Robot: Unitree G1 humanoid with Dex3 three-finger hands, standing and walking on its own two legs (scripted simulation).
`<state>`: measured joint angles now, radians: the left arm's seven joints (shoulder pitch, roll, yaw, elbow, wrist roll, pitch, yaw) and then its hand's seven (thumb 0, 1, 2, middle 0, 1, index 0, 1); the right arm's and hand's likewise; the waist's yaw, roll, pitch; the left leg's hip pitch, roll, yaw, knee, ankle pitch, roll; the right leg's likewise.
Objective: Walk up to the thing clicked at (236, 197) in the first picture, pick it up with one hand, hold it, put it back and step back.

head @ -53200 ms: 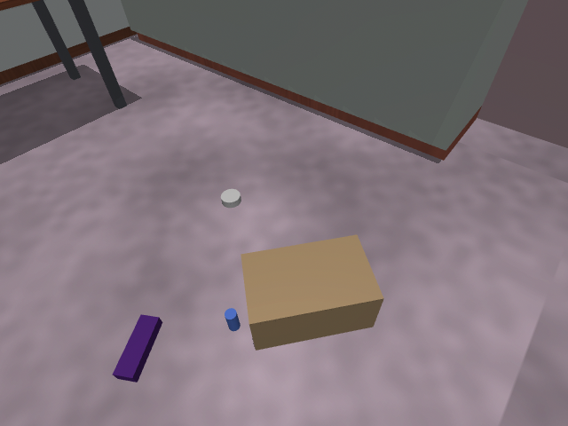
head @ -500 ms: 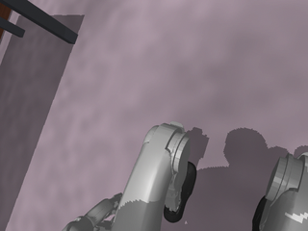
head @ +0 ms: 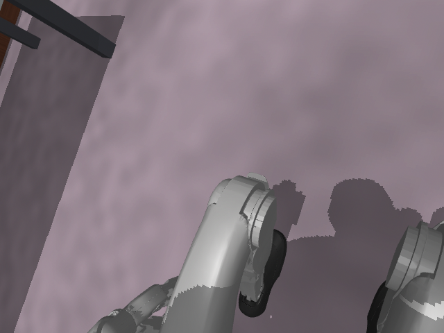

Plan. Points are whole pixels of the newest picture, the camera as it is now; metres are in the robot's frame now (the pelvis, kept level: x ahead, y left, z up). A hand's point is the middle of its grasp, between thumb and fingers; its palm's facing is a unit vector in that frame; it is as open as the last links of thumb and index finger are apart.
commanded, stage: open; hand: right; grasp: from above
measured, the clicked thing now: out of the picture +0.40 -0.35 -0.27
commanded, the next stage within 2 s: withdraw in 0.42 s
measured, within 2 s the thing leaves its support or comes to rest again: rests again in 0.86 s
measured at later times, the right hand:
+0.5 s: hand out of the picture +0.39 -0.34 -0.25, palm faces -0.43 +0.17 -0.89, open 13.8 cm
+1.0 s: hand out of the picture +0.39 -0.37 -0.12, palm faces -0.35 +0.09 -0.93, open 14.0 cm
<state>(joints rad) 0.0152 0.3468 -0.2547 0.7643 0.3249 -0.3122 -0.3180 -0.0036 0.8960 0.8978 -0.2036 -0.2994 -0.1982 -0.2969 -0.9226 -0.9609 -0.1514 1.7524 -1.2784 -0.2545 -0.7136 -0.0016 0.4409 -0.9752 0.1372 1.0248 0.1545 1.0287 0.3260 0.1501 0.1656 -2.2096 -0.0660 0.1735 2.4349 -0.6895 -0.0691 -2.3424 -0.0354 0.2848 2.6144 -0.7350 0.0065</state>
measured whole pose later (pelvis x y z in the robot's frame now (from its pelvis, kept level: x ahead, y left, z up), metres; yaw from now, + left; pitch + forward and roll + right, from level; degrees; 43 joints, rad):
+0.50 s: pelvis +0.00 +0.00 +0.00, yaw +0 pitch +24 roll +14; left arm 0.03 0.35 -0.27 0.75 0.32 -0.30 -0.31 0.00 0.89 0.89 -0.20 -0.30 -0.20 -0.30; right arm -0.92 -0.98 -0.14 1.75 -1.28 -0.28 -0.70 0.00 0.44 -0.94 0.06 1.05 0.08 1.03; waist 0.33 0.15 0.17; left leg -2.20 -0.07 0.18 2.42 -0.68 -0.07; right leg -2.34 -0.03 0.29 2.61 -0.72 0.01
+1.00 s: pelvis +0.00 +0.00 +0.04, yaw -4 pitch +32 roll +11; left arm 0.10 0.29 -0.06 0.77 0.15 -0.18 -0.31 0.00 0.90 0.90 -0.20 -0.30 -0.20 -0.30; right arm -0.78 -0.71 -0.04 1.26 -1.15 -0.09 -0.42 0.00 0.49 -0.98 0.08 1.00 0.08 1.00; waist 0.18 0.00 -0.08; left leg -2.21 -0.03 0.10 2.34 -0.70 -0.05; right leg -2.32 -0.04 0.18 2.45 -0.70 -0.01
